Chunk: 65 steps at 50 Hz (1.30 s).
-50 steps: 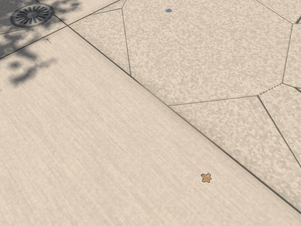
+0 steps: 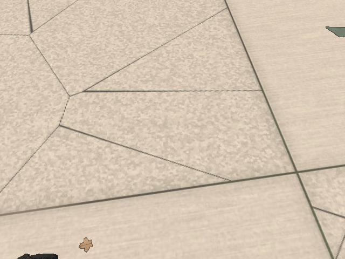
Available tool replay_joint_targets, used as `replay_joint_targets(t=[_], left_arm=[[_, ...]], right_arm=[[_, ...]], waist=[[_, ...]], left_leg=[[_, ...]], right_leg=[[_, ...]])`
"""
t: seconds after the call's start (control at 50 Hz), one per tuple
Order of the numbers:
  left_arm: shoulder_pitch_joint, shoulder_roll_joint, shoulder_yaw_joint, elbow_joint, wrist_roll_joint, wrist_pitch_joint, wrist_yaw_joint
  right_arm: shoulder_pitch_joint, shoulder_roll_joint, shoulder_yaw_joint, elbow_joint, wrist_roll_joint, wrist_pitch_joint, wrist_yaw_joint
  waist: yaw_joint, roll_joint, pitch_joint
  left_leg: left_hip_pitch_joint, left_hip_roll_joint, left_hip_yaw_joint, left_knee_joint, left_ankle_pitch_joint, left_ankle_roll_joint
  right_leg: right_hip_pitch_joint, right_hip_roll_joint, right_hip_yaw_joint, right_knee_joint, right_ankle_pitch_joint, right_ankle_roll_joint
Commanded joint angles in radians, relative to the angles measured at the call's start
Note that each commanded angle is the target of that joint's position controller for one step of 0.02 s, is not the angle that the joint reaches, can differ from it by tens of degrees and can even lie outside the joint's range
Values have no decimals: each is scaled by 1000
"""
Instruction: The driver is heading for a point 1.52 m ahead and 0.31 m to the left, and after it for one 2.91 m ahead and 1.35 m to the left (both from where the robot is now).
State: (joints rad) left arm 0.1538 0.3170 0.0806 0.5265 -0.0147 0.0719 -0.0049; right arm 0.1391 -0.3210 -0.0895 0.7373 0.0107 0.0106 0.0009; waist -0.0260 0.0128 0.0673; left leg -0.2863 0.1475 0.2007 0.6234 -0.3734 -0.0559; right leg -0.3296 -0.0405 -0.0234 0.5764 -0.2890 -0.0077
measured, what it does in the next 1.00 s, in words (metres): steps on the spot, turning left: left foot, then right foot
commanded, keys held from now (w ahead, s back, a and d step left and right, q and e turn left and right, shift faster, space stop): shift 0.16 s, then q+shift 0.48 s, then shift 0.36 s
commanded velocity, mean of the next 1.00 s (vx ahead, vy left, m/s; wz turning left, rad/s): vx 0.00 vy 0.00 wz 0.31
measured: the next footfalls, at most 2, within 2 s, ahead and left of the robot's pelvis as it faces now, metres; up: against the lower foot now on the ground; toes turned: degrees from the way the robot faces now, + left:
left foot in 0.44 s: +0.02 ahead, +0.10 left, +0.00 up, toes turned +9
right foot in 0.94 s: +0.17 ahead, -0.09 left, +0.00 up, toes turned +24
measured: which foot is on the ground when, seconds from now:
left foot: up 0.00-0.42, down 0.44-1.00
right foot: down 0.00-0.46, up 0.48-0.92, down 0.94-1.00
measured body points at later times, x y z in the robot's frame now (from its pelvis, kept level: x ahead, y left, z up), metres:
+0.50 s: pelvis +0.01 +0.01 +0.00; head +0.04 +0.04 +0.44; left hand +0.17 +0.30 -0.11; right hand +0.16 -0.27 -0.09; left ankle -0.02 +0.09 -0.73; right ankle +0.00 -0.12 -0.71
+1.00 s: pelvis +0.05 -0.01 +0.01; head +0.07 +0.00 +0.45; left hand +0.08 +0.31 -0.09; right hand +0.32 -0.17 -0.08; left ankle -0.02 +0.09 -0.72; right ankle +0.10 -0.12 -0.73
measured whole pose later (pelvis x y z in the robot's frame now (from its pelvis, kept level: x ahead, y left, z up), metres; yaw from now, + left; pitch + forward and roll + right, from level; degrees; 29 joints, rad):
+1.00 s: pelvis +0.05 -0.01 +0.01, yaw +24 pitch +1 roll -1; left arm 0.15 0.28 0.07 0.72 0.02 -0.03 0.00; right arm 0.13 -0.29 -0.04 0.61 -0.01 0.04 -0.02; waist 0.00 0.04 0.02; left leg -0.27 -0.09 -0.21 0.63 -0.41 0.00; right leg -0.27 0.04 0.03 0.50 -0.26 -0.01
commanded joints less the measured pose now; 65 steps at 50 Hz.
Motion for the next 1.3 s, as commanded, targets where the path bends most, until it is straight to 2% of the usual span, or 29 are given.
replay_joint_targets(t=[0.02, 0.04, 0.06, 0.1, 0.16, 0.2, 0.24, 0.3, 0.42, 0.44, 0.46, 0.48, 0.5, 0.52, 0.56, 0.7, 0.86, 0.92, 0.94, 0.96, 0.98, 1.0, 1.08, 1.12, 1.16, 1.18, 1.22, 1.26, 1.3], left_arm=[[139, 249, 67, -58, 43, -39, 15], [127, 205, 52, -41, 50, -56, 5], [76, 175, 42, -21, 36, -67, 7], [-14, 131, 20, -20, 15, -67, 17], [-50, 91, 0, -8, 29, -75, 25], [-76, 19, -24, 17, 36, -81, 27], [-49, 43, -17, 52, 49, -83, 23], [-26, 142, 17, 78, 38, -67, 28], [-88, 123, 28, 86, 10, -49, 52], [-80, 110, 30, 95, 2, -47, 54], [-46, 77, 28, 97, 14, -47, 54], [-132, 34, 13, 28, 48, -56, 51], [-208, 48, 14, 11, 45, -68, 51], [-194, 65, 21, 20, 25, -72, 46], [-160, 80, 29, 47, 27, -73, 50], [-125, 43, 18, 93, 12, -82, 33], [-115, 72, 19, 95, 4, -95, 11], [-49, 58, 16, 115, 16, -114, 0], [-41, 102, 21, 104, 35, -118, 4], [-59, 162, 28, 97, 47, -116, 8], [-64, 91, 6, 116, 52, -118, 6], [-71, 58, -5, 113, 42, -122, 3], [-76, 90, -5, 131, 23, -115, 15], [-68, 74, -11, 136, 17, -103, 13], [-24, 59, -18, 147, 29, -109, 6], [1, 60, -17, 147, 29, -111, 1], [-20, 52, -22, 155, 29, -109, 1], [0, 68, -14, 154, 6, -103, 4], [-32, 58, -16, 128, -22, -130, 2]], right_arm=[[-36, -73, -8, -95, -34, -22, 4], [-86, -117, -19, -94, -1, -14, -7], [-79, -103, -18, -88, 7, -8, -17], [-30, -106, -20, -58, -13, 7, -30], [28, -82, -12, -37, -8, 12, -28], [49, -29, 13, -18, -8, 15, -20], [17, -33, 21, -31, -4, 19, -11], [-14, -114, 2, -77, 13, 23, -7], [81, -61, 2, -84, 18, 25, 17], [113, -71, -5, -78, 14, 24, 16], [144, -149, -29, -82, 9, 20, 4], [154, -282, -61, -106, -4, 9, -5], [200, -240, -50, -120, -36, -9, 0], [168, -213, -43, -122, -34, -25, -1], [71, -175, -37, -146, 12, -21, -18], [71, -166, -33, -180, 9, 23, -54], [24, -149, -10, -194, -9, 35, -29], [-16, -112, 6, -195, 5, 30, -29], [22, -79, 17, -193, -17, 21, -29], [100, -66, 21, -185, -36, 10, -25], [81, -84, 16, -188, -34, 8, -28], [54, -120, 6, -179, -26, 11, -33], [22, -56, 16, -163, -14, 26, -25], [45, -27, 25, -132, -13, 23, -19], [24, -68, 20, -148, -26, 28, -18], [28, -98, 10, -130, -23, 26, -16], [57, -43, 22, -123, -24, 18, -12], [105, -73, 13, -111, -11, 2, -11], [162, -77, 16, -111, 4, -39, -11]], waist=[[93, -284, -310], [111, -189, -272], [75, -173, -210], [28, -159, -174], [0, -152, -188], [-3, -144, -191], [33, -169, -160], [62, -174, -89], [7, -126, -124], [-7, -99, -126], [7, 75, -133], [5, 341, -101], [-66, 238, -178], [-33, 151, -169], [15, 54, -146], [10, 98, -191], [-16, 161, -141], [38, 134, -135], [16, 45, -156], [-54, -153, -160], [-45, -234, -156], [-19, -199, -140], [-7, -165, -151], [-9, -157, -155], [22, -92, -158], [54, 9, -140], [24, -9, -153], [23, -3, -49], [0, 55, 60]], left_leg=[[-400, -86, -154, 550, -338, -34], [-391, -69, -196, 608, -263, -20], [-398, -61, -209, 577, -184, -5], [-334, -66, -211, 556, -51, -16], [-237, -82, -210, 467, 38, -27], [-140, -58, -217, 270, 63, -27], [-71, -64, -196, 171, 42, -22], [-139, -86, -164, 186, -48, 0], [-70, -106, -111, 21, 25, 66], [-4, -121, -128, -91, 144, 96], [105, -27, -328, -208, 415, 161], [246, 195, -737, -255, 764, 353], [295, 239, -797, -288, 746, 448], [306, 192, -717, -274, 705, 408], [289, 109, -605, -249, 660, 315], [251, 18, -540, -221, 612, 267], [148, 24, -629, -173, 595, 272], [96, -34, -632, -143, 465, 207], [48, -86, -583, -89, 305, 150], [-28, -201, -465, 22, -1, 91], [-41, -201, -397, 49, -136, 37], [-41, -177, -376, 85, -147, 12], [-13, -138, -324, 16, -91, -18], [103, -150, -288, -174, 146, -6], [163, -107, -336, -177, 358, 22], [111, -114, -337, -133, 304, 59], [89, -130, -325, -154, 84, 86], [-26, -134, -347, -169, -338, 130], [-51, -64, -457, -244, -452, 187]], right_leg=[[395, -404, 488, -152, 830, -356], [335, -334, 386, -179, 703, -330], [287, -267, 316, -189, 579, -268], [200, -208, 242, -199, 544, -216], [164, -175, 194, -216, 533, -213], [157, -158, 132, -218, 450, -191], [130, -176, 129, -233, 349, -204], [136, -245, 194, -235, 271, -240], [183, -271, 122, -106, 434, -182], [149, -231, 67, -34, 357, -127], [25, -133, -41, 173, 157, -31], [-313, 76, -80, 428, -288, 82], [-393, 105, 83, 606, -429, 80], [-414, 79, 130, 661, -359, 65], [-430, 50, 141, 604, -201, 65], [-263, 86, 113, 320, -19, 113], [-77, 62, 82, 107, -68, 79], [115, 42, 87, -206, 214, 38], [209, -67, 188, -217, 408, 3], [257, -202, 330, -188, 668, -98], [189, -282, 427, -210, 624, -232], [188, -262, 416, -220, 560, -247], [211, -182, 300, -182, 526, -173], [177, -111, 219, -161, 460, -120], [133, -62, 180, -145, 264, -57], [141, -15, 127, -150, 165, -29], [152, 16, 90, -114, -23, -17], [56, 23, 109, -94, -405, -56], [-71, 7, 133, -52, -443, -85]])
Velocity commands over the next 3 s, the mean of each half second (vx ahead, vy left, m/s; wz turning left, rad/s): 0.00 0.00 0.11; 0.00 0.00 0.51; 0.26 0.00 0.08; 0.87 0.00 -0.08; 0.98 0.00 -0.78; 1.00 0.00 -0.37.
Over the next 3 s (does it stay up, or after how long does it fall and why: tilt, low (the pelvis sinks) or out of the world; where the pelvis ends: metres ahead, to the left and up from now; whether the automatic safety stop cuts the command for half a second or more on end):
stays up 1.34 0.36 0.01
